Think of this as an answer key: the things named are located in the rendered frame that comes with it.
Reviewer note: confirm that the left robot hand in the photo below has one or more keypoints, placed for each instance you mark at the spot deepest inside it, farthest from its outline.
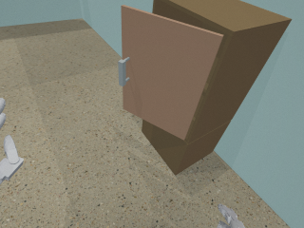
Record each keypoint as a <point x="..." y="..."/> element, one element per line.
<point x="10" y="164"/>

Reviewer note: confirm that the cupboard door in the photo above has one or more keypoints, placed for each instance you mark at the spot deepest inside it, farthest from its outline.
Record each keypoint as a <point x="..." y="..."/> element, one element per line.
<point x="169" y="65"/>

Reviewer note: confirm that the right robot hand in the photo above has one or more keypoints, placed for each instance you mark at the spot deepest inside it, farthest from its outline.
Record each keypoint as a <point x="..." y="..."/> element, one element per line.
<point x="230" y="216"/>

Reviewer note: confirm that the handle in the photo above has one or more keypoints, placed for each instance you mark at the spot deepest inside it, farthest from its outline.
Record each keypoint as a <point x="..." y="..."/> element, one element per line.
<point x="122" y="71"/>

